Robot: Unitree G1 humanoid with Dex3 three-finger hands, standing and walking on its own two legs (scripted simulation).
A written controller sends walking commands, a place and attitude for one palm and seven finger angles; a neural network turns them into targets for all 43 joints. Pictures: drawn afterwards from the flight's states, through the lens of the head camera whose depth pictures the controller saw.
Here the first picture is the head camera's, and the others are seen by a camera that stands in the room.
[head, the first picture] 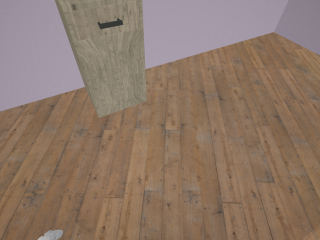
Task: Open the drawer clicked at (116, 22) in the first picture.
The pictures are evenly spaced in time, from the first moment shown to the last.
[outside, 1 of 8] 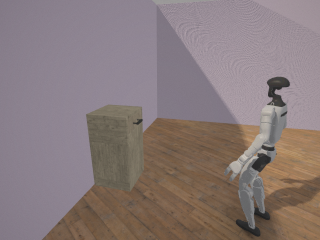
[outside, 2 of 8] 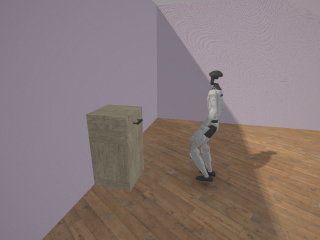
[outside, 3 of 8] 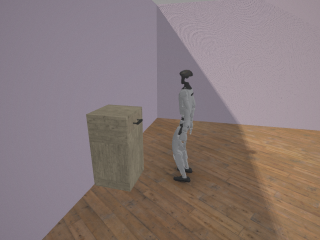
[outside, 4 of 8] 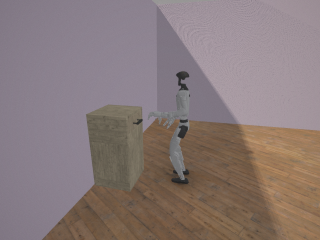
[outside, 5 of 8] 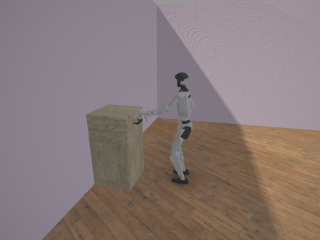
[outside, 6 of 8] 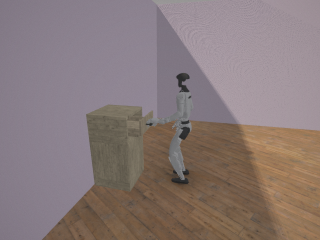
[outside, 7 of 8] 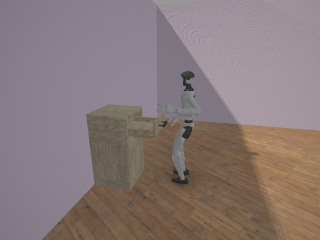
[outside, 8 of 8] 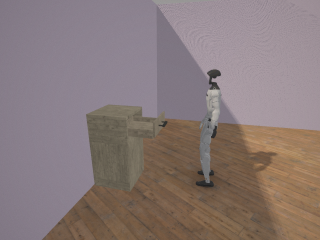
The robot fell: no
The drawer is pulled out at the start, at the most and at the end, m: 0.00 0.30 0.29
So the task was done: yes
